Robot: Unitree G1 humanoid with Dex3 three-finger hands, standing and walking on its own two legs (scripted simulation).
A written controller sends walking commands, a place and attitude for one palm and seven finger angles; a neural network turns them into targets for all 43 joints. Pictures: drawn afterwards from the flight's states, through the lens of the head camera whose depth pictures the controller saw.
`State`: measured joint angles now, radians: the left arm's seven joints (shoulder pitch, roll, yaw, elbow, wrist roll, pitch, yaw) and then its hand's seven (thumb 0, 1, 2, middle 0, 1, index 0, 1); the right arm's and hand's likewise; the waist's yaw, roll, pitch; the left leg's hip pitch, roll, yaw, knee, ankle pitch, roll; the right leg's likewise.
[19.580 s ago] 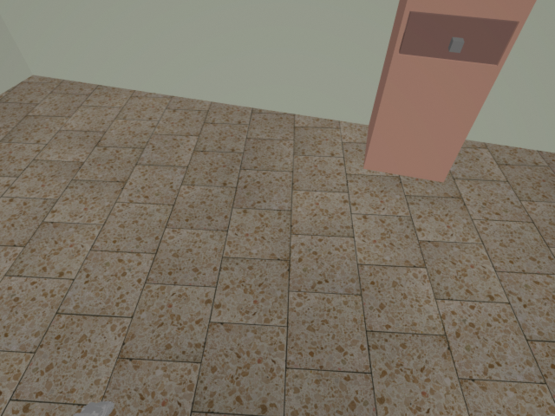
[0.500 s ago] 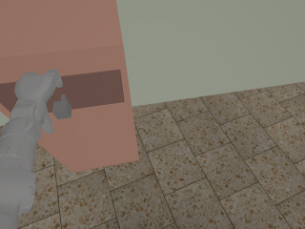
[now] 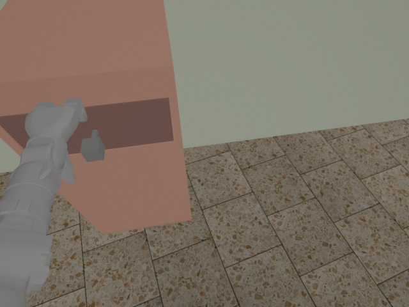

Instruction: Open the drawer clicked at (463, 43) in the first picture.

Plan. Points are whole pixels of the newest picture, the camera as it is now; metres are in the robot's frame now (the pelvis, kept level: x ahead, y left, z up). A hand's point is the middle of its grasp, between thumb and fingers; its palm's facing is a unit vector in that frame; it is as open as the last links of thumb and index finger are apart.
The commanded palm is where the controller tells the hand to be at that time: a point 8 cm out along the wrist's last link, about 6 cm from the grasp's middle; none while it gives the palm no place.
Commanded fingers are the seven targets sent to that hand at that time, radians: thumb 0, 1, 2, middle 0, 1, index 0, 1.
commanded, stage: move the hooked fingers above the handle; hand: left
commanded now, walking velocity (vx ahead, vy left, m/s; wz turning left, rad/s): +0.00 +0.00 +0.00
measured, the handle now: (94, 143) +0.50 +0.28 -0.02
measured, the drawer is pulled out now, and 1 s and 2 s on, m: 0.00 0.00 0.00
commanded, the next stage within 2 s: lower the fingers behind the handle in 1.98 s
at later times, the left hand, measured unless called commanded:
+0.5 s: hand (92, 129) +0.47 +0.24 +0.07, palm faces -0.04 +0.00 -1.00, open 13.6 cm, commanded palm +0.45 +0.29 +0.11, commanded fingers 0.00 -0.50 0.30 -0.30 -1.20 -0.30 -1.20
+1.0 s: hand (85, 135) +0.46 +0.27 +0.05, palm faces +0.05 -0.06 -1.00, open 13.7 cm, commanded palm +0.45 +0.28 +0.11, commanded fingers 0.00 -0.50 0.30 -0.30 -1.20 -0.30 -1.20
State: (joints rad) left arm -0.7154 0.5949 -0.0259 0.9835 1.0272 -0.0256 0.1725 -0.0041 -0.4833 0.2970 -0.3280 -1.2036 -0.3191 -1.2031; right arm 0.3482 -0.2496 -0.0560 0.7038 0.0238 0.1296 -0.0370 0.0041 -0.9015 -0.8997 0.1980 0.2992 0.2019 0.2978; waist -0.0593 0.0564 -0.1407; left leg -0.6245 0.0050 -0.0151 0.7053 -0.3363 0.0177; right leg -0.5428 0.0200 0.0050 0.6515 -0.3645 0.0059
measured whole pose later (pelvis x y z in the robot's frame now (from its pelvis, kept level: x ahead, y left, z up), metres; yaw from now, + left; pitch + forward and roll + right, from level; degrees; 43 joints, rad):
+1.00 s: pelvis -0.01 +0.01 -0.01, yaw +0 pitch +18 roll -3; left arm -0.76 0.58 0.03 0.96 1.06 -0.15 0.29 0.00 -0.48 0.30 -0.41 -1.26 -0.33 -1.21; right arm 0.35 -0.28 -0.06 0.73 0.00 0.11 -0.04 0.00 -0.90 -0.90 0.20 0.30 0.20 0.30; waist -0.09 0.04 -0.15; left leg -0.76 0.01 -0.03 0.82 -0.37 0.02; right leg -0.67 0.02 -0.01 0.74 -0.39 0.01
